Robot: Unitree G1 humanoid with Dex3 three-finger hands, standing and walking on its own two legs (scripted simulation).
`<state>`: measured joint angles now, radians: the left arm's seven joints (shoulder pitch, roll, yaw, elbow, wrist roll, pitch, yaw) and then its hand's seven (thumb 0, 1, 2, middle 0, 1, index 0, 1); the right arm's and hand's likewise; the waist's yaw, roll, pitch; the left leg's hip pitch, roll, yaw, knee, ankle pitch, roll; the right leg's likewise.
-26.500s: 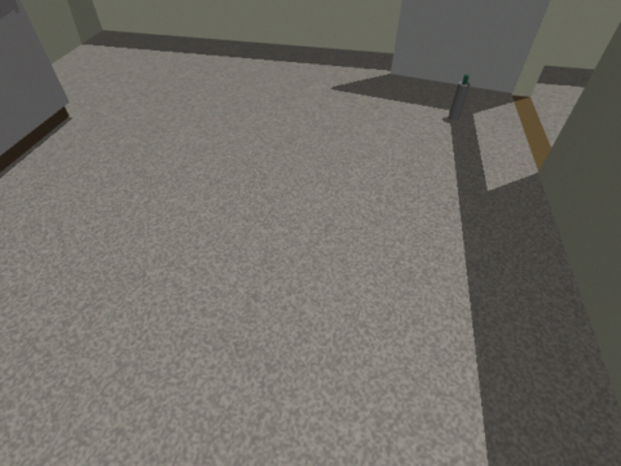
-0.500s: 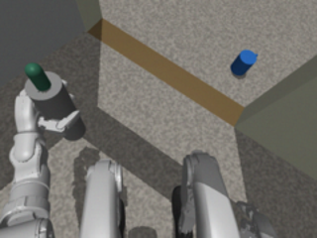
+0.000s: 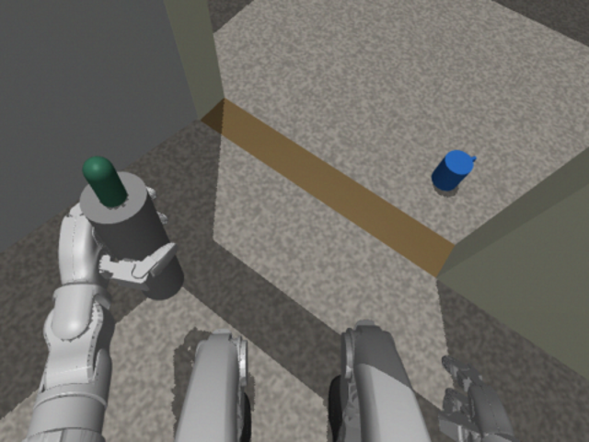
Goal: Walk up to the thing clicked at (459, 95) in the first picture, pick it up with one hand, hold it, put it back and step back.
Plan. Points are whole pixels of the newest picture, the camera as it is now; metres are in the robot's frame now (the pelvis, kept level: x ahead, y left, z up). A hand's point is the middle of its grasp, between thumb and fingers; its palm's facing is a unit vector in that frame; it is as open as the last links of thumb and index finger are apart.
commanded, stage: lift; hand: left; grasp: from the side
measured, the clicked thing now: (137, 236) +0.38 +0.20 +0.00
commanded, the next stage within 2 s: hold in 1.32 s
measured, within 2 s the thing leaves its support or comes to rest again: neither
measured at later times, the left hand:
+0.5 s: hand (88, 181) +0.38 +0.19 +0.14, palm faces +0.10 -0.99 -0.02, open 9.3 cm
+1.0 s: hand (77, 139) +0.38 +0.17 +0.20, palm faces +0.10 -0.99 -0.02, open 9.3 cm
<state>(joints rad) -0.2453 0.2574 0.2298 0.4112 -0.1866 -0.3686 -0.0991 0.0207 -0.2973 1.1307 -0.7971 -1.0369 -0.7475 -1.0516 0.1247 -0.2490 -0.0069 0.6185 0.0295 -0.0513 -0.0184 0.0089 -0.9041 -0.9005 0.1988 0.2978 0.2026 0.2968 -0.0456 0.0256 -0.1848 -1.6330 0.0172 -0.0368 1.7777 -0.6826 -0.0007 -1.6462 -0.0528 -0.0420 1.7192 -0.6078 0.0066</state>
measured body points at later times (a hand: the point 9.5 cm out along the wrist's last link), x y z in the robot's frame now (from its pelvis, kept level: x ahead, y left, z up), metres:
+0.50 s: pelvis +0.03 +0.00 +0.13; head +0.13 +0.02 +0.56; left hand +0.37 +0.24 +0.15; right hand +0.17 -0.24 +0.01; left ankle +0.05 +0.12 -0.50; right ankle +0.08 -0.13 -0.50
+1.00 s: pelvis +0.05 -0.01 +0.18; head +0.12 +0.00 +0.62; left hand +0.37 +0.22 +0.20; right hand +0.18 -0.25 +0.06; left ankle +0.05 +0.12 -0.50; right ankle +0.08 -0.13 -0.50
